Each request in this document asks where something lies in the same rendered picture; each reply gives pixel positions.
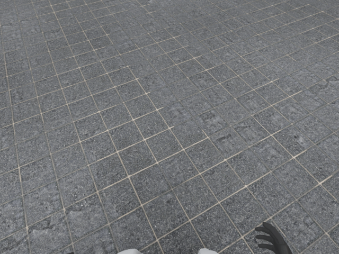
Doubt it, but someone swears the right robot hand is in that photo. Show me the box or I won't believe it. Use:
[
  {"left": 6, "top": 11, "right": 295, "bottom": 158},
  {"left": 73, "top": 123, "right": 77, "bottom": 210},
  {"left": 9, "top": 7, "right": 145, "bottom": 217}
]
[{"left": 255, "top": 222, "right": 293, "bottom": 254}]

